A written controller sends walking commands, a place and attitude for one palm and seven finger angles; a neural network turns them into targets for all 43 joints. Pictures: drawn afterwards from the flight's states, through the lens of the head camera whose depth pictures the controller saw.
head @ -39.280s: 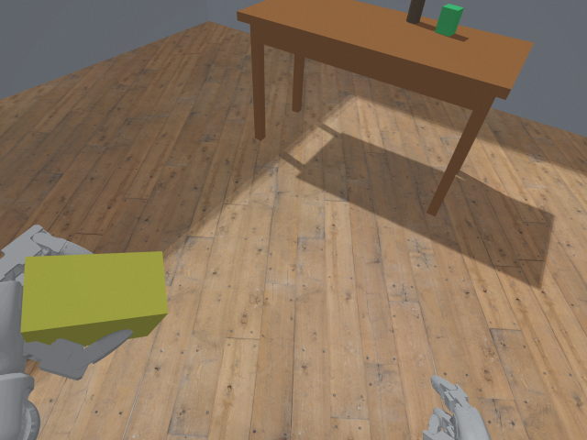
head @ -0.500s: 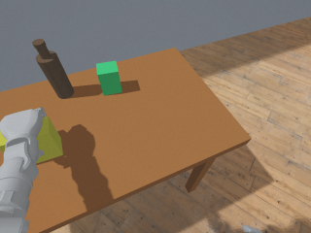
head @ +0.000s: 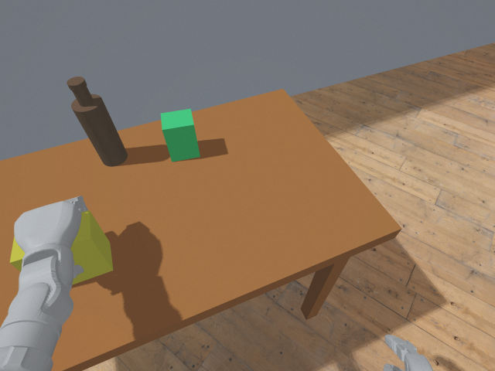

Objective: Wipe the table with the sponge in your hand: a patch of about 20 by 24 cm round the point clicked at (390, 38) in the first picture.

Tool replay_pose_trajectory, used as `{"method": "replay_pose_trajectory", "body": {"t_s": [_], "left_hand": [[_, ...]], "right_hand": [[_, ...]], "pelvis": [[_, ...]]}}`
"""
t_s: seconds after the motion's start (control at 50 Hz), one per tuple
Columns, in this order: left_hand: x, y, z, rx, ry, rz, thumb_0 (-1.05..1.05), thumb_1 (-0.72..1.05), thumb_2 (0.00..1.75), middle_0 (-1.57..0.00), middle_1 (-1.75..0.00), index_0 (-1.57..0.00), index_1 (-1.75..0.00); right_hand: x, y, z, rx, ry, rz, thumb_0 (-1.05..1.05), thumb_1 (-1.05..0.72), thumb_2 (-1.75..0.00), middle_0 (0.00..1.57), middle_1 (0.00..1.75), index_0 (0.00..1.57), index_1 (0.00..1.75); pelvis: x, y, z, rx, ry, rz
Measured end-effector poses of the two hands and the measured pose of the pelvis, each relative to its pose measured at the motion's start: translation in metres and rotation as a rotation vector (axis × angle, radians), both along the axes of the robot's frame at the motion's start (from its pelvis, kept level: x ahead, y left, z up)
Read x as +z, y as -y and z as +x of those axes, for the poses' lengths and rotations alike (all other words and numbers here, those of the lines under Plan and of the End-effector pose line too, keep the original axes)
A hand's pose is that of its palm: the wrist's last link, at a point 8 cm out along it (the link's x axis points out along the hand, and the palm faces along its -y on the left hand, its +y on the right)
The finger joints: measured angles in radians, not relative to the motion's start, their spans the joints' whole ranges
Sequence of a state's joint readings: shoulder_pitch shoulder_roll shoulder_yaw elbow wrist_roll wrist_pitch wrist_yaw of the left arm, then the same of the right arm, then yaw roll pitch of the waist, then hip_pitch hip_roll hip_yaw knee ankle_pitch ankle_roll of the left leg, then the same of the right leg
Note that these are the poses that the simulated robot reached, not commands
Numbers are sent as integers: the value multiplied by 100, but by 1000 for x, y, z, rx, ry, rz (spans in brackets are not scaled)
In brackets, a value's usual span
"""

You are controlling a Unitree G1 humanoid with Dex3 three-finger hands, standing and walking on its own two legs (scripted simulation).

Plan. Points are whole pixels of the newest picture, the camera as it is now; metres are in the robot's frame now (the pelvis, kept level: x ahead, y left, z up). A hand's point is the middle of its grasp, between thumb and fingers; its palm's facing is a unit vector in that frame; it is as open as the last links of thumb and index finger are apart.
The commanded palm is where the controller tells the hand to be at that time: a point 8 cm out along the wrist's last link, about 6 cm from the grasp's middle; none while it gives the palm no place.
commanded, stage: wipe back along the first lane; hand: left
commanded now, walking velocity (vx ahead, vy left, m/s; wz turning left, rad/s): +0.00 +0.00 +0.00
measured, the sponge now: (72, 257) +0.29 +0.36 -0.03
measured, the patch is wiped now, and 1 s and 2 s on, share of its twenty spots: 1.00 1.00 1.00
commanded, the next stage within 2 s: lift the sponge slowly off the table in 0.80 s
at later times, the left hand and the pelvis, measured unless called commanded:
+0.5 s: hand (66, 270) +0.25 +0.33 +0.02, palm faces -0.06 -0.04 -1.00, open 10.1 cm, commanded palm +0.21 +0.30 +0.05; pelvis +0.00 -0.01 +0.00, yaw +0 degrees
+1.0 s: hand (67, 300) +0.20 +0.30 +0.02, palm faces -0.03 -0.07 -1.00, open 10.1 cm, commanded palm +0.17 +0.29 +0.05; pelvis +0.00 -0.01 +0.00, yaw +0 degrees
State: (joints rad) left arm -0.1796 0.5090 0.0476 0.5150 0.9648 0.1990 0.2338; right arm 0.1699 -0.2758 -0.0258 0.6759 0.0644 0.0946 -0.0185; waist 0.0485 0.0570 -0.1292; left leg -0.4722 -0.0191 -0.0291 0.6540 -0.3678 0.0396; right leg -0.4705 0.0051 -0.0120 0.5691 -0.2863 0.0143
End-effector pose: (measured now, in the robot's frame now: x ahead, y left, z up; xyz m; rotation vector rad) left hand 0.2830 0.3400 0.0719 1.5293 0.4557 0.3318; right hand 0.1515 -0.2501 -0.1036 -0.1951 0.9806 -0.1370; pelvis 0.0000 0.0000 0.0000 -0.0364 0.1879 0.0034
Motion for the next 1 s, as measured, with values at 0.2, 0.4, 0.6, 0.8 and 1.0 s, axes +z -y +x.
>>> {"method": "replay_pose_trajectory", "body": {"t_s": [0.2, 0.4, 0.6, 0.8, 1.0], "left_hand": [[0, 8, -19, 12, 0, -9, -1, -48, 108, -68, -137, -70, -139], [0, 19, -41, 12, 13, -16, -1, -48, 108, -68, -137, -69, -139], [0, 27, -57, 9, 19, -25, -1, -48, 108, -68, -137, -69, -139], [0, 39, -81, 9, 41, -36, -1, -48, 108, -68, -137, -69, -139], [0, 45, -95, 21, 41, -46, -1, -48, 108, -68, -137, -69, -139]], "right_hand": [[5, -4, 21, 31, 52, 13, 1, -91, -90, 20, 30, 20, 30], [9, -9, 36, 55, 98, 25, 1, -91, -90, 20, 30, 20, 30], [14, -12, 42, 62, 136, 32, 1, -91, -90, 20, 30, 20, 30], [18, -17, 47, 73, 172, 46, 1, -91, -90, 20, 30, 20, 30], [22, -26, 52, 99, 196, 57, 1, -91, -90, 20, 30, 20, 30]], "pelvis": [[2, 4, 3, 3, 19, 5], [3, 6, 5, 3, 36, 9], [4, 6, 5, -3, 50, 10], [4, 5, 3, -5, 71, 12], [5, 7, -2, -3, 93, 16]]}}
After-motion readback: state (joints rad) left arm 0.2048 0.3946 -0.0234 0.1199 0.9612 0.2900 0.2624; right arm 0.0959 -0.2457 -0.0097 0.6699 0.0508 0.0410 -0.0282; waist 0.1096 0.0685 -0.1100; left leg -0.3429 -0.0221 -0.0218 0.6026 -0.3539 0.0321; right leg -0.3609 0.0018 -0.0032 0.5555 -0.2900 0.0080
